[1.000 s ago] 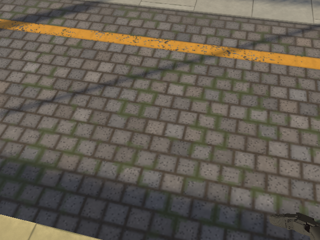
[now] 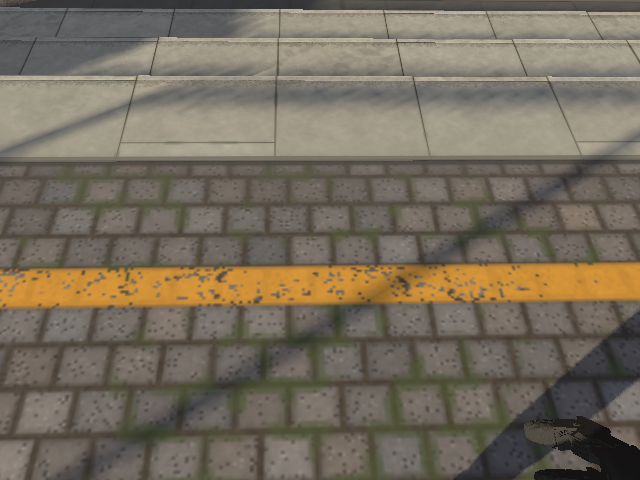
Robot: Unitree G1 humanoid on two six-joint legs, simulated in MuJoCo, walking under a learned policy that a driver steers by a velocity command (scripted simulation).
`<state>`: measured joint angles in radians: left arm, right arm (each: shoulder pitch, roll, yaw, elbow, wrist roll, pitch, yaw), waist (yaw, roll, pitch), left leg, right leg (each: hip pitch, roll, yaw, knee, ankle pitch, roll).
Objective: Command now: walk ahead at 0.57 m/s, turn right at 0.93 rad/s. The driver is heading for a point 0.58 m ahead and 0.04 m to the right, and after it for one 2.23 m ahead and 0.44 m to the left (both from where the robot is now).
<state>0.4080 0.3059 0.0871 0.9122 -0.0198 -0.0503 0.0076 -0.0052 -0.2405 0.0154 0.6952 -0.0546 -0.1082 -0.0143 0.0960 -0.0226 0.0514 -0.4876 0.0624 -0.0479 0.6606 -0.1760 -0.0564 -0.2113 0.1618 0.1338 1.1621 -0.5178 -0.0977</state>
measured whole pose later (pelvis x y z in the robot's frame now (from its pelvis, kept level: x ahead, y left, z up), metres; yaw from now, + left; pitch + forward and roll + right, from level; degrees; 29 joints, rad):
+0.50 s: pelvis +0.25 +0.00 +0.02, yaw -22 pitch +2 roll +1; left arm 0.14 0.28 0.05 0.62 0.00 0.00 -0.01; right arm 0.05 -0.32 -0.05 0.76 0.02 -0.03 -0.01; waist 0.02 0.02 0.10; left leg -0.53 0.06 -0.02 1.15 -0.46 -0.04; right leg -0.43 0.07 0.00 0.50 -0.10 -0.10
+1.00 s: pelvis +0.36 +0.01 +0.02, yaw -19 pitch +1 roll -1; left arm 0.15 0.26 0.07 0.70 0.01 0.02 0.04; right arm 0.14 -0.27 -0.05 0.75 0.02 -0.01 0.00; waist -0.01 0.02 0.03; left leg -0.34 -0.03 -0.09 0.62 -0.30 0.01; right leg -0.35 0.03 0.05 0.72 -0.42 0.01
